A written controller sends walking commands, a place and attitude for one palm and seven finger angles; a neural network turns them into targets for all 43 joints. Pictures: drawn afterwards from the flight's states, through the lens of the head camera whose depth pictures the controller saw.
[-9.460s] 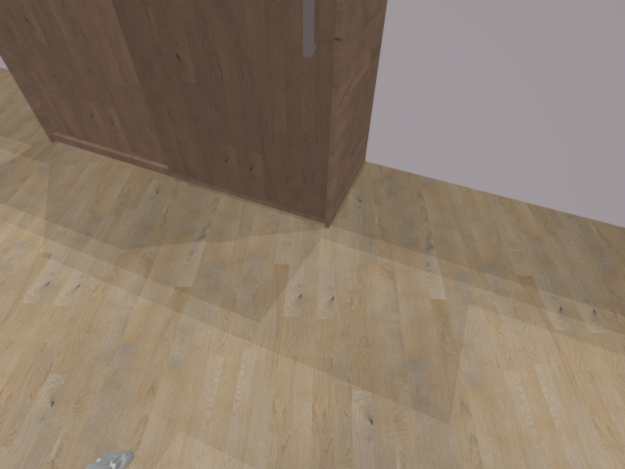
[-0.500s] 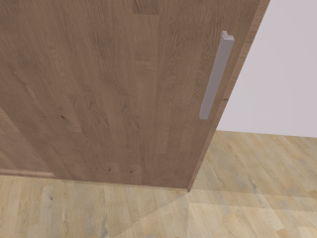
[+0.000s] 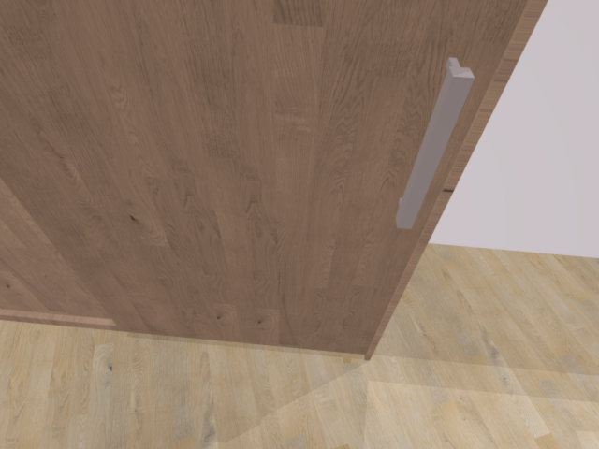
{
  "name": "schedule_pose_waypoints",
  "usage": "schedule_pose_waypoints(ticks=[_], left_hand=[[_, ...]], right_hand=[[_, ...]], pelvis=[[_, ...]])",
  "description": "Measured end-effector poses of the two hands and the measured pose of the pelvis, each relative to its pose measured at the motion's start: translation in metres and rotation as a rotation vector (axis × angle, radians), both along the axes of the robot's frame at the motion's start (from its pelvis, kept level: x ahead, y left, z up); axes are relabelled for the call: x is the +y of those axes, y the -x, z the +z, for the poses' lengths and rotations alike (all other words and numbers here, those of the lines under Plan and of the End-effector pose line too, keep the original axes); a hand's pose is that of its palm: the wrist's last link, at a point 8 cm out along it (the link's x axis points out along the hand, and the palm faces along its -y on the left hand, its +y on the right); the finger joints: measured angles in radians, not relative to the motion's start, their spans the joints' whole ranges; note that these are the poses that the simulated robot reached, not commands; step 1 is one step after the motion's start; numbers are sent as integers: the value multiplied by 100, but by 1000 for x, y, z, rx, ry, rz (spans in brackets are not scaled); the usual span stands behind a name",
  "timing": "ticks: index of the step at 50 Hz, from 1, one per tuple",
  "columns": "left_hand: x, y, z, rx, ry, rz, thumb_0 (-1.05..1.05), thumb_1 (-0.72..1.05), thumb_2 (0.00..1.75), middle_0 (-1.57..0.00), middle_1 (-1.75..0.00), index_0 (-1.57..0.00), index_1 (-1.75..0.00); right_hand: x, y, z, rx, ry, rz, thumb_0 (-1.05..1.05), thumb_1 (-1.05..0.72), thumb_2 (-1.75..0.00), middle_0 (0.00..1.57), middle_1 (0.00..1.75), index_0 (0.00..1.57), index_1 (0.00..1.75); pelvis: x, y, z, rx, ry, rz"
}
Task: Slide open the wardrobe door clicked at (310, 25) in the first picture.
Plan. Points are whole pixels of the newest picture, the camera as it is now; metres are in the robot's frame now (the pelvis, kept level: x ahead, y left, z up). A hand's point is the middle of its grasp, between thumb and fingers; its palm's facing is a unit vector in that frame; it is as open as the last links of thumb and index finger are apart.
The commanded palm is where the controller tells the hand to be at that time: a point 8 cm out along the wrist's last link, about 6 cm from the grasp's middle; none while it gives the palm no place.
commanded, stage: come to a stop and stand still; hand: right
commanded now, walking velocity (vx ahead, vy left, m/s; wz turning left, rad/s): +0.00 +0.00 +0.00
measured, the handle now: (424, 153) +0.51 -0.15 +0.14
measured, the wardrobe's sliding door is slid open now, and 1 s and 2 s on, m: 0.00 0.00 0.00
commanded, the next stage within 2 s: look again from close up in 0.56 s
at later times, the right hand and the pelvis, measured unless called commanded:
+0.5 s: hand out of the picture +0.00 -0.15 -0.17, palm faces +0.03 +0.98 -0.20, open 7.3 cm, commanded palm none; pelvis +0.00 +0.03 +0.00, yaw -1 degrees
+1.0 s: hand out of the picture +0.00 -0.15 -0.17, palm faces +0.04 +0.98 -0.20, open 7.4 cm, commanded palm none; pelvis -0.01 +0.03 +0.00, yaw -1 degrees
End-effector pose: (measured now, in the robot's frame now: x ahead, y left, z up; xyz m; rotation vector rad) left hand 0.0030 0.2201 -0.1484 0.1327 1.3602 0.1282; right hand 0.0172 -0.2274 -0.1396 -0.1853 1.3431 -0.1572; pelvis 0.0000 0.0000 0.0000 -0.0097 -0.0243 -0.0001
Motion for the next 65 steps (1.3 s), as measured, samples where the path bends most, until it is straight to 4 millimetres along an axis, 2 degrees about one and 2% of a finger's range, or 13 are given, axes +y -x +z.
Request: schedule_pose_waypoints(ticks=[14, 25, 46, 65], left_hand=[[19, -1, 2, 14, -4, -2, 0, 91, 90, -20, -30, -20, -29], [27, 3, 5, 22, -8, -8, 0, 91, 90, -20, -30, -20, -29], [27, 13, 6, 40, -5, -10, 0, 91, 90, -20, -30, -20, -29], [29, 7, 7, 34, -17, -15, 0, 91, 90, -20, -30, -20, -29]], right_hand=[[21, 11, -1, 22, -12, -16, 1, -92, -90, 20, 30, 20, 29], [30, 18, -2, 24, -22, -26, 1, -91, -90, 20, 30, 20, 29], [33, 24, -3, 24, -27, -35, 1, -91, -90, 20, 30, 20, 29], [31, 22, -3, 24, -29, -36, 1, -91, -90, 20, 30, 20, 29]], pelvis=[[19, 0, 2, 4, -2, -5], [28, 4, 3, 5, -4, -10], [30, 9, 3, 6, -5, -14], [29, 7, 3, 10, -6, -17]])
